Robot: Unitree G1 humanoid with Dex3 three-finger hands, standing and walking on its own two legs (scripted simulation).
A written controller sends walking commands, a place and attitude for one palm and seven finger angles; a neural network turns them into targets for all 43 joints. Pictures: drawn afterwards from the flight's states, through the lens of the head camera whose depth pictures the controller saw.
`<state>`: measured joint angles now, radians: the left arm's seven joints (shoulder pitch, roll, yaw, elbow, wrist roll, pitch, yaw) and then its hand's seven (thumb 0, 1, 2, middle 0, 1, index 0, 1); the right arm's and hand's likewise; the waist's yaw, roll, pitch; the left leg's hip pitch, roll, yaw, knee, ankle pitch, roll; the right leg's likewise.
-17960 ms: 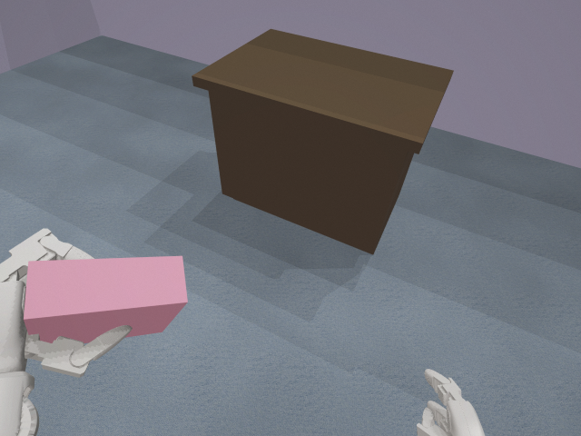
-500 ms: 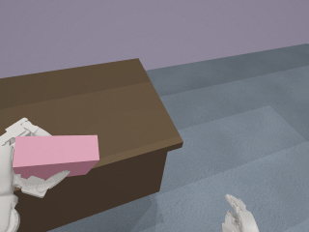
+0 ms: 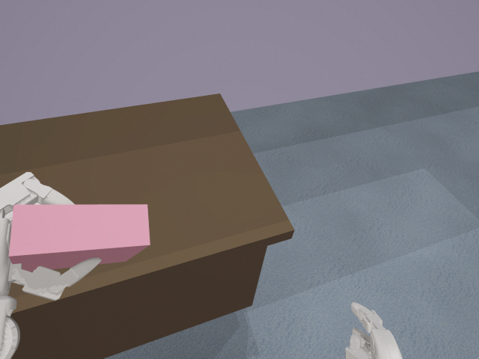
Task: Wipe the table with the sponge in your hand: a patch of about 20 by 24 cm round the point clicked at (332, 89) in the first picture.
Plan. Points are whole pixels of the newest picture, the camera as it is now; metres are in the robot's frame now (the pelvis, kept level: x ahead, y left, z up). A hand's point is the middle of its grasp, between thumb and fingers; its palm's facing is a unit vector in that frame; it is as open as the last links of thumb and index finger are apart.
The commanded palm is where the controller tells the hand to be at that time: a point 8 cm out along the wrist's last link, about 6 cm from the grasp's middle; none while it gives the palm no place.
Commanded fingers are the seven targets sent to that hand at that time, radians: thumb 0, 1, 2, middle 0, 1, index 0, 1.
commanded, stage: shuffle to correct the standing spot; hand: left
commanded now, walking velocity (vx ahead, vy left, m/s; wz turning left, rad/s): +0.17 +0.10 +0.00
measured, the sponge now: (101, 237) +0.23 +0.21 +0.14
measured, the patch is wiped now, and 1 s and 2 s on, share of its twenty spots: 0.00 0.00 0.00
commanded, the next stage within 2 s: come to a stop and stand still in 0.92 s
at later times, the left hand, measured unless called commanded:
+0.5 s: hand (56, 220) +0.24 +0.26 +0.16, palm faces +0.33 -0.85 -0.42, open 9.5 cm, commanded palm +0.19 +0.30 +0.19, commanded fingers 0.00 0.10 1.30 -1.20 -1.60 -1.20 -1.60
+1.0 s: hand (53, 209) +0.25 +0.27 +0.16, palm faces +0.35 -0.87 -0.35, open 9.5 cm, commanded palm +0.20 +0.32 +0.19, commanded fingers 0.00 0.10 1.30 -1.20 -1.60 -1.20 -1.60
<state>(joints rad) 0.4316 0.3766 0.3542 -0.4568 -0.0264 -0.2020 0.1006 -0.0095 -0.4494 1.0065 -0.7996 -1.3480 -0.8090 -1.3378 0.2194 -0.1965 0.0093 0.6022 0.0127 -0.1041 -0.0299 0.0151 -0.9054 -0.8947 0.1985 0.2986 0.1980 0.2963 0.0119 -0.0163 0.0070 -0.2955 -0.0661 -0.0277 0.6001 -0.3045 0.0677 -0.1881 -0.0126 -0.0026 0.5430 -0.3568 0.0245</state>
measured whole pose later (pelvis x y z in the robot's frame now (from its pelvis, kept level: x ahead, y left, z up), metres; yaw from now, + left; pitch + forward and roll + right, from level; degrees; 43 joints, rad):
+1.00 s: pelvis +0.04 +0.04 +0.00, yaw -1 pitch +0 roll +2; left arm 0.47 0.32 0.31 -0.51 -0.02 -0.19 0.12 -0.01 -0.45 1.01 -0.80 -1.35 -0.81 -1.34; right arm 0.22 -0.24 -0.02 0.62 -0.01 -0.11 -0.05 0.02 -0.91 -0.89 0.20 0.30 0.20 0.30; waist 0.01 -0.07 0.03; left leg -0.28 0.05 0.01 0.57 -0.28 0.04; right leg -0.29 -0.08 -0.09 0.57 -0.27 -0.01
